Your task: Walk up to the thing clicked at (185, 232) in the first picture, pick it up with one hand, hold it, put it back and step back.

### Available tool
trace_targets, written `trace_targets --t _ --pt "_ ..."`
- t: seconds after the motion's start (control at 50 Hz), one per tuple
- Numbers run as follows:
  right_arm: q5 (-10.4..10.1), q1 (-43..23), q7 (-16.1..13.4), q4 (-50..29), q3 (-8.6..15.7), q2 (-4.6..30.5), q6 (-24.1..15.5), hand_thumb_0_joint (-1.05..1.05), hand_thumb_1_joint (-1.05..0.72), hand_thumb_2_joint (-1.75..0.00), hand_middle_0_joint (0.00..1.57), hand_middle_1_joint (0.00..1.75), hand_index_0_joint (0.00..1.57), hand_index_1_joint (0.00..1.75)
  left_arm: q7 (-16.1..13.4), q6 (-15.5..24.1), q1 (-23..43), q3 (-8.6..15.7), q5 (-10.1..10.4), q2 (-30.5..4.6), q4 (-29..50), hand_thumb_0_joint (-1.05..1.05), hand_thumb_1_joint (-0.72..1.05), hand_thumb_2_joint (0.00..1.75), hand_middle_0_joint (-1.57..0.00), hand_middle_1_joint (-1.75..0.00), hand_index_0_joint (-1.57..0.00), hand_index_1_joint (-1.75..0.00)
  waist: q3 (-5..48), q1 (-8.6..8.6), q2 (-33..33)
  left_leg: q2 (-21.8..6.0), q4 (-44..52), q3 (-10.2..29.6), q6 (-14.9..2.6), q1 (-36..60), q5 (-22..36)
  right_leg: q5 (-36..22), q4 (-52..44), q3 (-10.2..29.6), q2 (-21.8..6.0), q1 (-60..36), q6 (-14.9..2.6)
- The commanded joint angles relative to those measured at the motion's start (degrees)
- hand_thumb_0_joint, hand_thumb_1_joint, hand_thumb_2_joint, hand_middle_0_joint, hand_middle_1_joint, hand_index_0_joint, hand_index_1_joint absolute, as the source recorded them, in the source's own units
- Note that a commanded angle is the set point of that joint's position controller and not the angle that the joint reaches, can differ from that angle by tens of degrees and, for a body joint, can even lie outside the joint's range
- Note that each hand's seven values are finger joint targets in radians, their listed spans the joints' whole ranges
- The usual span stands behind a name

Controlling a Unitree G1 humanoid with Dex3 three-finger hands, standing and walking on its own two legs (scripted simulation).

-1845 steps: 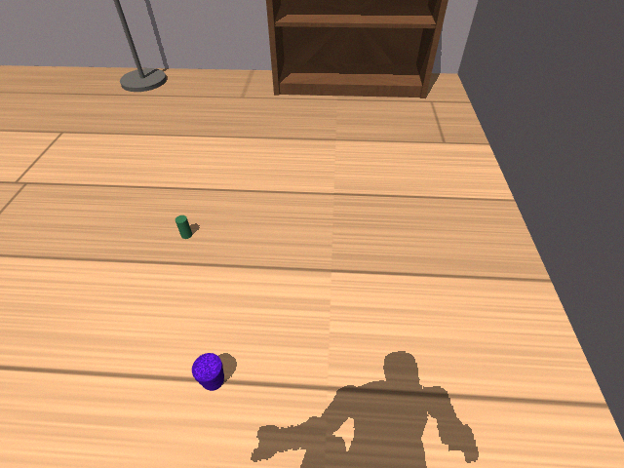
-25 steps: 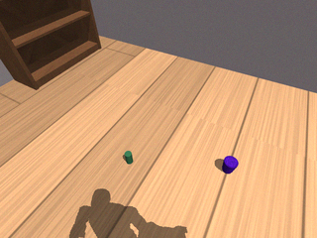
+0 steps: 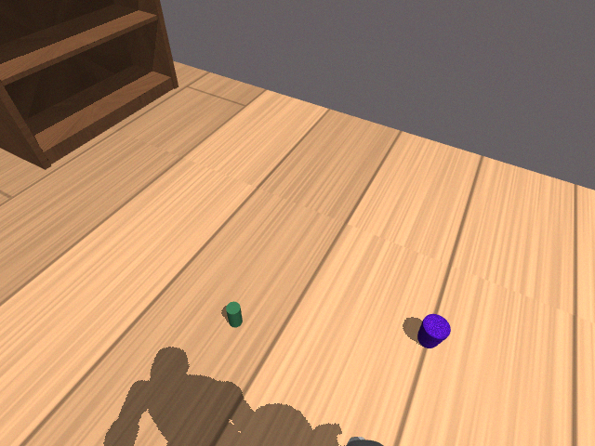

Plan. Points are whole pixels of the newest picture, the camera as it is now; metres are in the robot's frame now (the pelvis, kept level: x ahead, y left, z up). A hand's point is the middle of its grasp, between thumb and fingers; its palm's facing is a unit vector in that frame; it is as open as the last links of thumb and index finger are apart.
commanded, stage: walk up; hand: left
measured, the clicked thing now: (234, 314) +0.69 +0.21 -0.73
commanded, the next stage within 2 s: stand in 1.98 s
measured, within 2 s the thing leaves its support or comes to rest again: neither
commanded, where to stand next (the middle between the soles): +0.31 -0.02 m, yaw +0 degrees
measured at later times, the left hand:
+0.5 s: hand (139, 418) +0.21 +0.25 -0.15, palm faces -0.01 -0.94 -0.35, open 7.4 cm
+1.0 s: hand (167, 355) +0.31 +0.24 -0.16, palm faces -0.04 -0.93 -0.38, open 7.4 cm
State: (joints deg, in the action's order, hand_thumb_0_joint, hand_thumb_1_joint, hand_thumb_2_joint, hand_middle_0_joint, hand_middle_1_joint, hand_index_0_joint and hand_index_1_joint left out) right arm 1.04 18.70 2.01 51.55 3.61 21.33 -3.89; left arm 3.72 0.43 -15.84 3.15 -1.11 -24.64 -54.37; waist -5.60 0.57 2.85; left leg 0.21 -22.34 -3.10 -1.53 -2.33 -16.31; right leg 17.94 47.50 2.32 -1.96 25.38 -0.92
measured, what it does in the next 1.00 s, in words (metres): walks ahead: right foot, then left foot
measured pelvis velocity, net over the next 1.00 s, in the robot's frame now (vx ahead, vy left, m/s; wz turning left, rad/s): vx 0.24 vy -0.02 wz -0.01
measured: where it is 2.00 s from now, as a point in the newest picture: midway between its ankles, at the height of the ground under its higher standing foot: outside the picture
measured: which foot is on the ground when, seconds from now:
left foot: down 0.00-0.18, up 0.20-0.52, down 0.54-1.00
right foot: up 0.00-0.14, down 0.16-0.56, up 0.58-0.84, down 0.86-1.00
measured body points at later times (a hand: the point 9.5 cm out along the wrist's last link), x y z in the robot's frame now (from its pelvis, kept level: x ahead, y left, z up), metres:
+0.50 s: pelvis +0.16 -0.02 -0.01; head +0.18 -0.01 +0.44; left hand +0.21 +0.30 -0.12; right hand +0.22 -0.34 -0.12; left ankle +0.25 +0.12 -0.73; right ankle +0.16 -0.14 -0.74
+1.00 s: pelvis +0.24 -0.02 -0.02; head +0.26 -0.03 +0.43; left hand +0.32 +0.29 -0.14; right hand +0.33 -0.33 -0.14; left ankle +0.26 +0.12 -0.74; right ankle +0.27 -0.16 -0.74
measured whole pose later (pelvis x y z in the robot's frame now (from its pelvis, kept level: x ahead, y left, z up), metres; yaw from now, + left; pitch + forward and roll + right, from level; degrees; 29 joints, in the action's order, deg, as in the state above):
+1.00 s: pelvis +0.24 -0.02 -0.02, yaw -1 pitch -3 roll +1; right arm -0.7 10.5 0.1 52.6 0.7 22.3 -0.9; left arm 1.0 0.7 -11.3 0.6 -0.7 -21.3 -54.9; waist -5.2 -0.3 -0.9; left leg -2.2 -38.1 -1.1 1.3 -16.5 -18.1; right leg 18.5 39.3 0.2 -2.3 17.9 1.1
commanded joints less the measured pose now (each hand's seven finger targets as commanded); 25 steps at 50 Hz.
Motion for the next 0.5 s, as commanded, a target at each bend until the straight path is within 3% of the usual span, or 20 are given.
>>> trace_targets --t 0.0,0.06,0.08,0.1,0.12,0.14,0.16,0.18,0.2,0.22,0.24,0.26,0.28,0.34,0.38,0.42,0.44,0.48 --pt "-0.4 0.5 -0.8 -6.1 4.1 15.4 -1.2 0.00 -0.90 -0.90 0.20 0.30 0.20 0.30 0.3 2.3 5.2 2.6 -0.2 -8.1 8.3 0.00 0.90 0.90 -0.20 -0.30 -0.20 -0.30 -0.8 1.48 -11.3 -12.7 5.3 5.8 -9.06 -3.6 22.2 -7.2 -10.1 -3.4 -1.8 -2.3 -0.47" --pt "-0.7 -0.1 -0.9 -7.9 4.1 15.9 -0.7 0.00 -0.90 -0.90 0.20 0.30 0.20 0.30 0.3 2.3 3.6 3.3 0.0 -8.0 8.0 0.00 0.90 0.90 -0.20 -0.30 -0.20 -0.30 -0.3 0.29 -10.5 -12.8 2.7 6.8 -8.20 -10.2 13.6 -8.9 -11.2 -5.2 0.2 -10.6 -1.22" --pt "-0.6 -0.9 -1.0 -8.4 4.1 15.9 -0.5 0.00 -0.90 -0.90 0.20 0.30 0.20 0.30 0.2 2.4 1.5 3.6 0.1 -8.3 7.6 0.00 0.90 0.90 -0.20 -0.30 -0.20 -0.30 -0.3 -1.24 -9.8 -12.8 0.5 7.2 -7.85 -13.1 10.5 -8.4 -11.8 -5.5 0.5 -14.5 -1.36" --pt "-0.5 -1.6 -1.0 -9.1 3.8 15.4 -0.5 0.00 -0.90 -0.90 0.20 0.30 0.20 0.30 -0.1 2.7 -2.1 4.3 0.1 -9.2 6.8 0.00 0.90 0.90 -0.20 -0.30 -0.20 -0.30 1.1 -3.61 -6.7 -12.0 -5.9 7.1 -6.98 -15.6 13.1 -7.6 -13.6 -5.3 1.4 -20.8 -2.00" --pt "-0.5 0.3 -0.9 -9.2 2.8 13.0 -0.4 0.00 -0.90 -0.90 0.20 0.30 0.20 0.30 -0.7 3.3 -6.7 5.3 -0.1 -11.2 6.3 0.00 0.90 0.90 -0.20 -0.30 -0.20 -0.30 5.0 -5.79 -0.1 -8.1 -18.9 3.7 -5.69 -17.1 16.7 -4.3 -17.3 -3.8 1.4 -28.1 -3.20" --pt "-0.8 4.1 -0.9 -10.0 1.6 9.5 -0.6 0.00 -0.90 -0.90 0.20 0.30 0.20 0.30 -1.5 3.9 -12.0 7.0 -0.4 -15.6 6.2 0.00 0.90 0.90 -0.20 -0.30 -0.20 -0.30 9.1 -7.42 13.0 -1.6 -38.4 0.5 -3.02 -23.7 5.5 3.3 -24.4 13.8 -9.7 -33.5 -6.85" --pt "-1.2 4.4 -1.3 -10.0 2.2 11.8 -0.2 0.00 -0.90 -0.90 0.20 0.30 0.20 0.30 -1.6 4.1 -11.5 6.9 0.6 -18.5 7.5 0.00 0.90 0.90 -0.20 -0.30 -0.20 -0.30 8.1 -6.59 13.1 3.8 -46.8 2.8 -1.82 -31.2 -14.5 6.5 -33.9 36.6 -22.0 -31.6 -14.17" --pt "-0.6 3.6 -1.8 -8.3 3.1 14.9 0.3 0.00 -0.90 -0.90 0.20 0.30 0.20 0.30 -1.7 3.9 -7.1 6.4 1.2 -17.4 8.9 0.00 0.90 0.90 -0.20 -0.30 -0.20 -0.30 4.4 -4.86 4.7 -0.2 -50.9 8.5 -1.54 -29.9 -15.0 11.8 -34.1 36.2 -22.9 -22.8 -16.46" --pt "-1.2 3.7 -1.6 -7.3 3.1 15.3 0.4 0.00 -0.90 -0.90 0.20 0.30 0.20 0.30 -1.9 3.8 -4.2 6.0 1.5 -15.7 9.5 0.00 0.90 0.90 -0.20 -0.30 -0.20 -0.30 1.4 -3.95 1.7 -1.6 -50.6 9.9 -1.70 -29.4 -12.1 12.6 -34.5 28.6 -20.3 -18.2 -16.02" --pt "-1.4 4.7 -1.3 -6.6 3.1 14.8 0.5 0.00 -0.90 -0.90 0.20 0.30 0.20 0.30 -2.1 3.9 -1.5 5.5 1.4 -14.3 10.1 0.00 0.90 0.90 -0.20 -0.30 -0.20 -0.30 0.0 -2.27 2.4 -3.4 -47.9 9.3 -1.51 -29.0 -9.4 14.0 -34.7 23.0 -17.3 -15.0 -14.46" --pt "-1.3 5.7 -0.9 -5.7 3.0 14.6 0.7 0.00 -0.90 -0.90 0.20 0.30 0.20 0.30 -2.1 4.0 -0.7 5.0 1.1 -13.1 10.6 0.00 0.90 0.90 -0.20 -0.30 -0.20 -0.30 -0.8 -1.17 4.1 -4.1 -43.3 8.6 -1.08 -27.5 -7.1 12.5 -35.2 18.1 -14.5 -12.4 -12.32" --pt "-1.0 7.0 -0.4 -5.0 3.0 13.9 0.8 0.00 -0.90 -0.90 0.20 0.30 0.20 0.30 -2.0 4.2 0.0 4.8 1.0 -12.1 10.7 0.00 0.90 0.90 -0.20 -0.30 -0.20 -0.30 -0.7 -0.50 5.6 -4.5 -41.1 7.3 -0.54 -25.6 -4.0 9.2 -35.4 13.4 -12.0 -10.7 -11.37" --pt "-0.5 8.3 0.0 -4.4 3.2 13.4 1.0 0.00 -0.90 -0.90 0.20 0.30 0.20 0.30 -1.9 4.4 0.3 4.7 0.7 -12.1 11.3 0.00 0.90 0.90 -0.20 -0.30 -0.20 -0.30 -0.4 -0.18 6.3 -4.6 -39.1 5.8 0.26 -24.4 -2.3 6.5 -35.2 10.7 -10.9 -9.7 -11.54" --pt "0.4 5.2 0.9 -5.3 3.3 12.6 0.8 0.00 -0.90 -0.90 0.20 0.30 0.20 0.30 -1.7 4.6 -1.2 4.9 0.2 -12.2 12.3 0.00 0.90 0.90 -0.20 -0.30 -0.20 -0.30 -0.4 -1.30 5.8 -5.3 -27.5 3.0 1.97 -24.4 -2.8 5.5 -35.0 7.0 -10.7 -9.2 -12.60" --pt "0.6 1.9 1.1 -6.7 3.1 11.8 0.1 0.00 -0.90 -0.90 0.20 0.30 0.20 0.30 -1.3 4.5 -2.4 5.1 -0.2 -12.6 12.9 0.00 0.90 0.90 -0.20 -0.30 -0.20 -0.30 0.7 -2.65 5.7 -5.0 -20.4 1.8 1.75 -23.2 -2.3 4.6 -33.6 6.5 -10.9 -10.8 -12.71" --pt "0.6 1.3 0.5 -6.5 3.1 11.3 -0.4 0.00 -0.90 -0.90 0.20 0.30 0.20 0.30 -1.4 3.9 -1.4 4.5 0.0 -12.4 13.2 0.00 0.90 0.90 -0.20 -0.30 -0.20 -0.30 1.7 -2.61 5.2 -4.0 -16.5 0.4 1.79 -18.4 1.0 -0.2 -30.3 5.0 -10.8 -8.8 -11.93" --pt "0.6 1.8 0.2 -6.2 3.1 10.8 -0.6 0.00 -0.90 -0.90 0.20 0.30 0.20 0.30 -1.6 3.6 -0.4 4.1 0.0 -12.7 13.4 0.00 0.90 0.90 -0.20 -0.30 -0.20 -0.30 2.7 -1.51 4.8 -3.6 -15.1 0.6 1.33 -13.7 4.3 -2.5 -28.0 4.8 -11.5 -5.9 -11.38" --pt "0.6 4.6 -0.9 -4.9 3.0 10.4 -1.2 0.00 -0.90 -0.90 0.20 0.30 0.20 0.30 -1.9 2.7 1.2 2.9 0.4 -10.9 13.8 0.00 0.90 0.90 -0.20 -0.30 -0.20 -0.30 4.8 0.83 1.5 -1.7 -9.0 -0.3 0.82 -5.9 8.2 -7.7 -19.3 2.0 -9.3 -3.2 -9.53"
